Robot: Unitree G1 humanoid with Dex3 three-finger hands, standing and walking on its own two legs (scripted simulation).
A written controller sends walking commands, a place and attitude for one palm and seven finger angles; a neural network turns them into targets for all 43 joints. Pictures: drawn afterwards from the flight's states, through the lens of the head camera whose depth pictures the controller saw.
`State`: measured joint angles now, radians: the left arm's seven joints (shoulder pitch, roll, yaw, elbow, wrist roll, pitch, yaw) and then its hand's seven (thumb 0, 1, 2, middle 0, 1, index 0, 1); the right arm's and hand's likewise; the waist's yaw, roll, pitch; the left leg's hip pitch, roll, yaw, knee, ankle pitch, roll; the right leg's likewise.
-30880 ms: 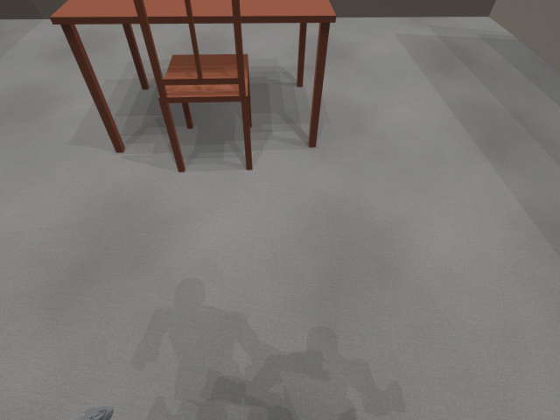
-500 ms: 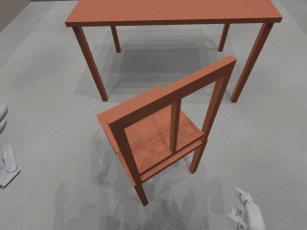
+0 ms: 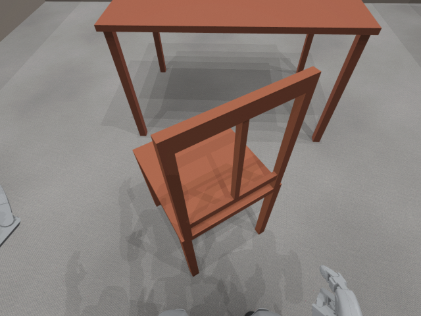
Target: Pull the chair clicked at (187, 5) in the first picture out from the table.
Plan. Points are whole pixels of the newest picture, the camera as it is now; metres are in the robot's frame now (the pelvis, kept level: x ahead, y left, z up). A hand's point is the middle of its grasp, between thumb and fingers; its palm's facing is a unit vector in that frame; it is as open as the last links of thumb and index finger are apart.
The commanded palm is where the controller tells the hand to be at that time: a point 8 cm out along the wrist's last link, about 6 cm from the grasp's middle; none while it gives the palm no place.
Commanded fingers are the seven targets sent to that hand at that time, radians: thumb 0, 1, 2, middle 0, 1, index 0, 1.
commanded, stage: step back with the hand held close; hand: left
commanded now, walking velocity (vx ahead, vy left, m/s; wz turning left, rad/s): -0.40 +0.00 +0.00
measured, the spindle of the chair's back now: (238, 164) +0.48 -0.03 -0.06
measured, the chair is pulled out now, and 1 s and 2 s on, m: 0.58 0.58 0.58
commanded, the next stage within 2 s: stop stepping back and stand still in 0.92 s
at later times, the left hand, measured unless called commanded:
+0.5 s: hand (13, 223) +0.20 +0.26 +0.18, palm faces +0.42 -0.71 -0.56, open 7.4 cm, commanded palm +0.12 +0.29 +0.19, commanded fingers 0.00 0.90 0.90 -0.20 -0.30 -0.20 -0.30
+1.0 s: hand out of the picture +0.11 +0.23 +0.19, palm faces +0.40 -0.74 -0.54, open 7.4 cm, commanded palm +0.04 +0.27 +0.19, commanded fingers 0.00 0.90 0.90 -0.20 -0.30 -0.20 -0.30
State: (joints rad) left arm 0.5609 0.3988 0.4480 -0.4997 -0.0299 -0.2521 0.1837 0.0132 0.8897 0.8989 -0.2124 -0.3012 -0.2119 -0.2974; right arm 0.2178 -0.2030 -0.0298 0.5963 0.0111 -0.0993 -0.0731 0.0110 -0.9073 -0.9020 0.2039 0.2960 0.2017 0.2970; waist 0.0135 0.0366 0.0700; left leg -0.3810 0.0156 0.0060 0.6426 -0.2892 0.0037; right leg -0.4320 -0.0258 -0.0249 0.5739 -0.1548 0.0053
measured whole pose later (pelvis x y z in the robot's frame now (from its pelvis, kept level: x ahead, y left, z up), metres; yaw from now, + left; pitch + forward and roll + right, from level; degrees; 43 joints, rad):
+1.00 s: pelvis -0.10 -0.03 +0.01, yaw +0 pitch +1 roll +0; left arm 0.56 0.45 0.50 -0.58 -0.05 -0.32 0.14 0.01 0.89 0.90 -0.21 -0.30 -0.21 -0.30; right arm 0.15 -0.14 -0.06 0.66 -0.02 -0.20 -0.04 0.01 -0.91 -0.90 0.20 0.30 0.20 0.30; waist 0.03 -0.02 0.13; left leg -0.33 0.06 0.03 0.54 -0.22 -0.03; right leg -0.44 0.02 0.00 0.78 -0.40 0.01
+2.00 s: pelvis -0.16 -0.04 +0.00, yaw +6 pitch -1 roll +0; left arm 0.23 0.24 0.12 0.50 0.03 0.01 0.05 0.00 0.91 0.90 -0.19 -0.30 -0.19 -0.29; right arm 0.24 -0.22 -0.04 0.84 -0.03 -0.01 0.02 0.01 -0.91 -0.90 0.20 0.30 0.20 0.30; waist -0.03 0.02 -0.01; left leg -0.28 0.00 0.02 0.63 -0.32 0.02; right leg -0.31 -0.01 -0.06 0.64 -0.30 -0.01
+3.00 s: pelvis -0.14 -0.04 +0.02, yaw +2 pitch -1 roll +0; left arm 0.33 0.11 -0.01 1.13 0.01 -0.02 0.05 0.01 0.92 0.90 -0.20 -0.30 -0.20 -0.29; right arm 0.34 -0.11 -0.03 1.14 -0.02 -0.01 -0.04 0.00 -0.91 -0.90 0.20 0.30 0.20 0.30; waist -0.01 0.02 0.02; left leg -0.12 0.01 0.08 0.39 -0.25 0.02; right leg -0.18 0.01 0.01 0.40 -0.20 -0.01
